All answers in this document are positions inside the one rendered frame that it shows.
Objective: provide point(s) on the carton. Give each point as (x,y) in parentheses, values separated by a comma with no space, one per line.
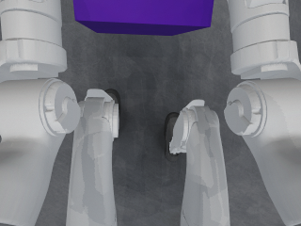
(144,17)

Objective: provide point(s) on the left robot upper arm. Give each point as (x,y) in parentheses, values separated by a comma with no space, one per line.
(35,116)

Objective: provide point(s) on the left robot thigh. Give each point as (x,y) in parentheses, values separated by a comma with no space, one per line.
(91,200)

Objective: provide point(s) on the robot right forearm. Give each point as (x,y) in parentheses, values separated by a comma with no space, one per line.
(262,47)

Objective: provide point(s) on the right robot upper arm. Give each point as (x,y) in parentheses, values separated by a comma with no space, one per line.
(267,114)

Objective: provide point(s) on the robot left forearm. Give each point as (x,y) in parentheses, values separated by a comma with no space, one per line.
(31,45)

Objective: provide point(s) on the robot left shin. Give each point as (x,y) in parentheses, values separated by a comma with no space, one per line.
(93,93)

